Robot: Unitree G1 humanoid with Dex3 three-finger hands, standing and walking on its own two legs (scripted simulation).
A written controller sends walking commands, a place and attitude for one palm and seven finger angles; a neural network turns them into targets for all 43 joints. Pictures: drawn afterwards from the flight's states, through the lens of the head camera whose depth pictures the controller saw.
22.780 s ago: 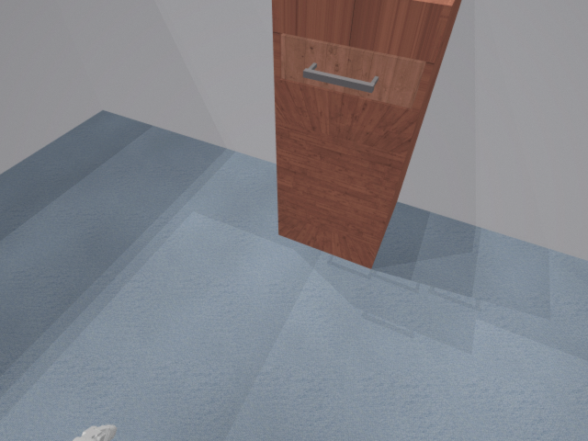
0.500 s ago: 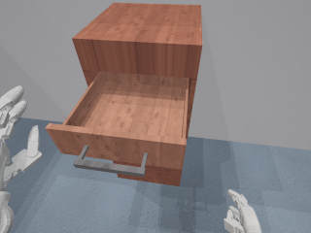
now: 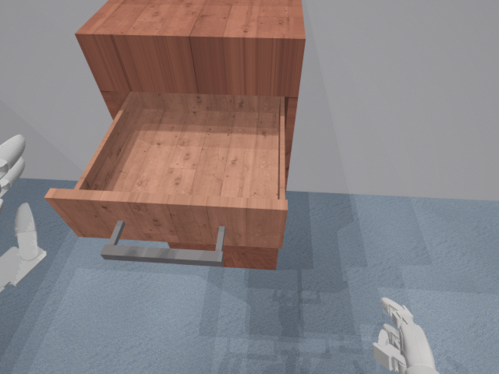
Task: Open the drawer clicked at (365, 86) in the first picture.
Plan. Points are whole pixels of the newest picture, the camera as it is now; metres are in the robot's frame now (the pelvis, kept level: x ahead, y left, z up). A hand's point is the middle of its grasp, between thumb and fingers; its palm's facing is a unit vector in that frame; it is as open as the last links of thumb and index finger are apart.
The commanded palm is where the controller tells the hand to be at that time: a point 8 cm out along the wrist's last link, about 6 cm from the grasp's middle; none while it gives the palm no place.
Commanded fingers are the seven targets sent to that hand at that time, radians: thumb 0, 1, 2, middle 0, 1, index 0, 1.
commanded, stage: step back with the hand held close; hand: left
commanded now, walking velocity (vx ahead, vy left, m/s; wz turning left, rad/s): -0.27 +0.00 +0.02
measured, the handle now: (166, 243) +0.31 +0.17 +0.03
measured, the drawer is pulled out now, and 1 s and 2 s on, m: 0.30 0.30 0.30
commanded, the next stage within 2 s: stop stepping back and stand still in 0.98 s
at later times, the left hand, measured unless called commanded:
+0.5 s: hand out of the picture +0.12 +0.25 +0.22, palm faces +0.46 -0.76 -0.45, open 7.4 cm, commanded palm +0.05 +0.30 +0.22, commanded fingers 0.00 0.90 0.90 -0.20 -0.30 -0.20 -0.30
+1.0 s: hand out of the picture +0.04 +0.27 +0.22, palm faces +0.46 -0.77 -0.43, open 7.4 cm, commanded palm -0.03 +0.30 +0.22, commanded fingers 0.00 0.90 0.90 -0.20 -0.30 -0.20 -0.30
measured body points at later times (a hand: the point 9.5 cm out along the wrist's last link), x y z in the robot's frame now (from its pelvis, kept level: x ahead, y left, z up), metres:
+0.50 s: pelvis -0.08 +0.02 -0.02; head -0.05 +0.03 +0.43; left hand +0.08 +0.29 +0.24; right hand +0.10 -0.22 -0.09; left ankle +0.02 +0.11 -0.74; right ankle +0.00 -0.12 -0.74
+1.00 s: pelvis -0.16 +0.02 -0.01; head -0.13 +0.06 +0.44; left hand +0.01 +0.31 +0.24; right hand +0.03 -0.20 -0.07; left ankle -0.03 +0.11 -0.74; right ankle -0.20 -0.11 -0.69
